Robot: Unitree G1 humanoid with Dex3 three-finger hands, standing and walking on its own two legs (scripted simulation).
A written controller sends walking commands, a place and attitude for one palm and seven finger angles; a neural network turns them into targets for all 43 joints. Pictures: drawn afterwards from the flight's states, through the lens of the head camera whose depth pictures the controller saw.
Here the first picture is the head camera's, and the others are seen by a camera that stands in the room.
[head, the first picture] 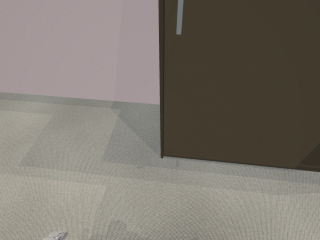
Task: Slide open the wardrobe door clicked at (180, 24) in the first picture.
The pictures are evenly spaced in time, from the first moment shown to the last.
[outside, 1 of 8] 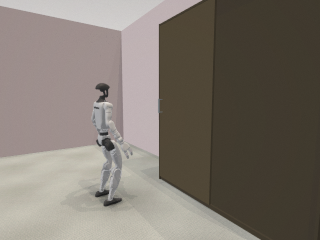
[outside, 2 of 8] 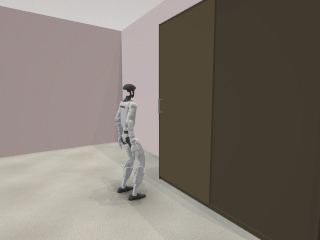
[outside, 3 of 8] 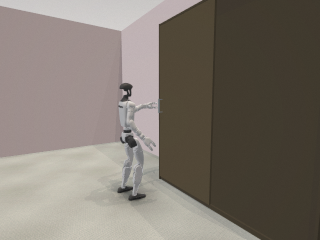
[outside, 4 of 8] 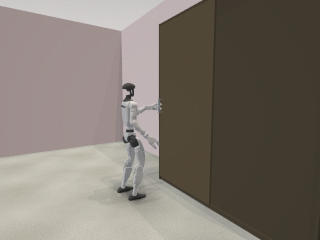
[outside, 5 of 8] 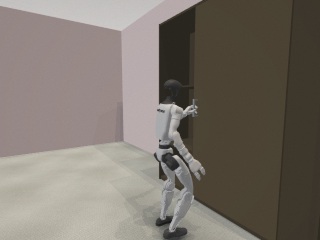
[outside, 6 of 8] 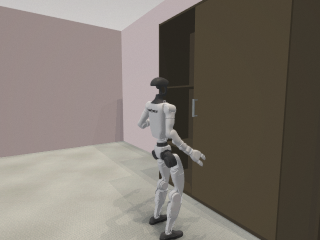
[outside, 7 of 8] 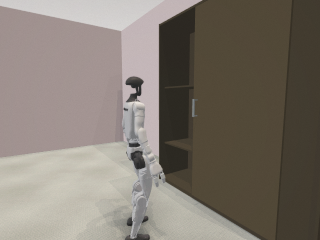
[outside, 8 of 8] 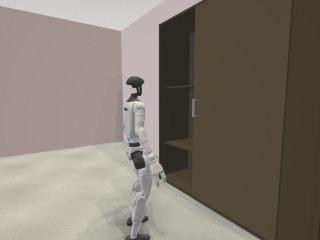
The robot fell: no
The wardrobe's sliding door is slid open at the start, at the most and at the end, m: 0.00 0.65 0.64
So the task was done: yes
